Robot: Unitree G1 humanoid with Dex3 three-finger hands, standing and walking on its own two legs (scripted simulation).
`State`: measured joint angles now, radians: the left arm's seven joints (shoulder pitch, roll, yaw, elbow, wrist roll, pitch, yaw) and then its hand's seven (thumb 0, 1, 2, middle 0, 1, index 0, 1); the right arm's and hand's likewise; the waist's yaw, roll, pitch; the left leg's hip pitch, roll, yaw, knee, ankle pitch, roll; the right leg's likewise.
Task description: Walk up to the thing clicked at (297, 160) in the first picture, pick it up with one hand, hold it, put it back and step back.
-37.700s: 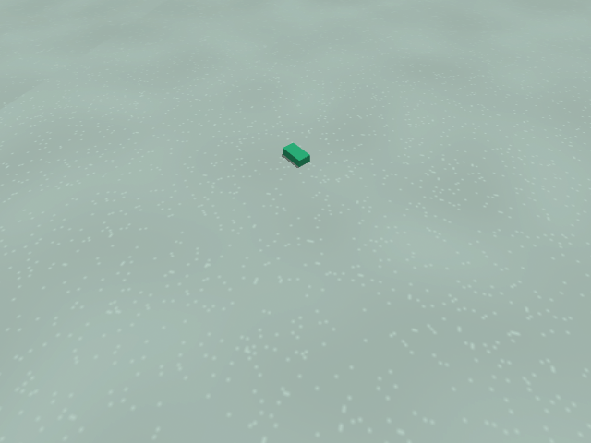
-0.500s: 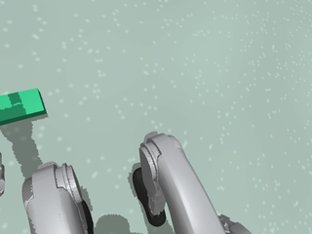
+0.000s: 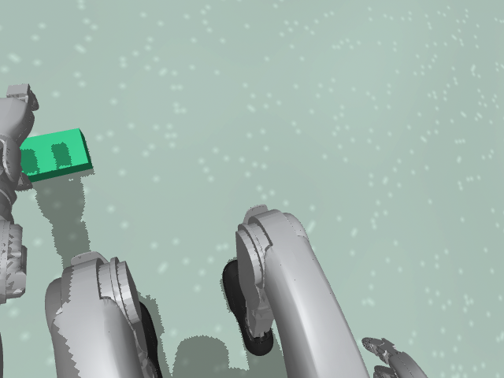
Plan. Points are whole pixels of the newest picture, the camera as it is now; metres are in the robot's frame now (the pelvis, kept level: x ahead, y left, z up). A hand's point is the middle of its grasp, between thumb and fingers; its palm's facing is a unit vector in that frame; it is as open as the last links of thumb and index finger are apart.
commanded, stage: home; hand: left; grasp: from above
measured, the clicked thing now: (47, 156) +0.54 +0.24 -0.32
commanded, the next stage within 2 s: none
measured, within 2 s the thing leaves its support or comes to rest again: neither
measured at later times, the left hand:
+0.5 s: hand out of the picture +0.52 +0.26 -0.11, palm faces -0.32 -0.46 -0.83, open 8.9 cm
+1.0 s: hand out of the picture +0.32 +0.22 +0.11, palm faces +0.06 -0.95 -0.32, open 7.4 cm
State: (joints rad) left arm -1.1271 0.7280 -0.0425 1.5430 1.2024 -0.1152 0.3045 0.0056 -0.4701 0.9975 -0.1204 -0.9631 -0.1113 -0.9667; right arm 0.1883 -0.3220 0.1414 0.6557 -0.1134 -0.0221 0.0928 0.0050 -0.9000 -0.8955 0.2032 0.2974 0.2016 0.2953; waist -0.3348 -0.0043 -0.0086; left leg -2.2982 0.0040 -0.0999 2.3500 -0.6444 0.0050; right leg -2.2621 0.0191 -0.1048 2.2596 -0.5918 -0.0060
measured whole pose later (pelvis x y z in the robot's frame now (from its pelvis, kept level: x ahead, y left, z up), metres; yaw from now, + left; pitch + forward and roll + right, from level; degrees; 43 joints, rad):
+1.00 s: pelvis +0.02 +0.00 +0.22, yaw +5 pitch +27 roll -4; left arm -0.18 0.30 0.04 0.48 0.04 0.27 0.10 0.02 0.90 0.91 -0.21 -0.30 -0.21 -0.30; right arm 0.11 -0.24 0.04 0.57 0.04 -0.07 -0.05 0.01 -0.91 -0.90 0.21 0.30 0.20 0.30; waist -0.08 0.02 -0.21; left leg -1.54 -0.01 -0.06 1.66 -0.60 0.00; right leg -1.50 0.01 -0.06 1.61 -0.57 -0.01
